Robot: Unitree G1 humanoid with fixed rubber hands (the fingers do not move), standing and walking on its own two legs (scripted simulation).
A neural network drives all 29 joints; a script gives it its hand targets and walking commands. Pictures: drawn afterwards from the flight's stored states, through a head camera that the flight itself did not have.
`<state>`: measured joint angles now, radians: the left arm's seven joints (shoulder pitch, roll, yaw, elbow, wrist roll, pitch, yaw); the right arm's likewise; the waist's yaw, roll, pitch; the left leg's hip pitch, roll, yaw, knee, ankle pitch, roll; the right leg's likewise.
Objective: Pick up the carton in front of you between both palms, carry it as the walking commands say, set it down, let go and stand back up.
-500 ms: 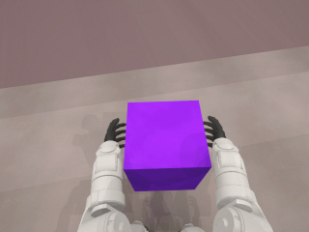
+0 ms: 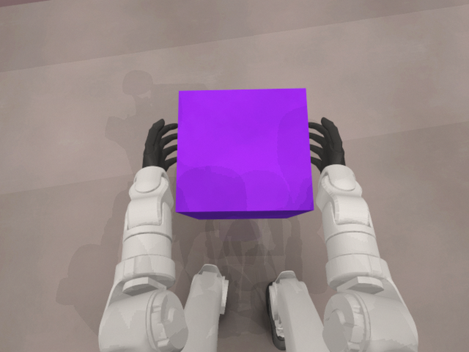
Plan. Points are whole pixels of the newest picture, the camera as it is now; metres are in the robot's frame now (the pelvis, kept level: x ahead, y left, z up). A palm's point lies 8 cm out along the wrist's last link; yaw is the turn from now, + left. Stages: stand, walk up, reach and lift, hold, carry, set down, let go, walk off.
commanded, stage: set down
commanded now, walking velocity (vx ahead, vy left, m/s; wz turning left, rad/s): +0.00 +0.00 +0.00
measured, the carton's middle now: (242, 166) +0.45 +0.03 -0.16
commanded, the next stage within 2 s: none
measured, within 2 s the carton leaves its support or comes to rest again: rests again in 1.36 s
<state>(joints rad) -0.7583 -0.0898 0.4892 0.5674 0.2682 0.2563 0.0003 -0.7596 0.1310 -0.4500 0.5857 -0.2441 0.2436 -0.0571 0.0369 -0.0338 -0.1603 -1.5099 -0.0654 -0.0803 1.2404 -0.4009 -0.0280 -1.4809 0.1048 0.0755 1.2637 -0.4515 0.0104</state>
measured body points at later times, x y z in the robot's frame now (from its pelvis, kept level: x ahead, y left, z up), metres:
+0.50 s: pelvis -0.03 +0.01 -0.13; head +0.27 +0.03 +0.20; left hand +0.47 +0.20 -0.24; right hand +0.49 -0.10 -0.24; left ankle +0.07 +0.13 -0.60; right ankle +0.05 -0.11 -0.60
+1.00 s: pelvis -0.04 +0.01 -0.23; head +0.34 +0.03 +0.02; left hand +0.50 +0.21 -0.40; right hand +0.53 -0.09 -0.40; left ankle +0.07 +0.13 -0.60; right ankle +0.05 -0.11 -0.60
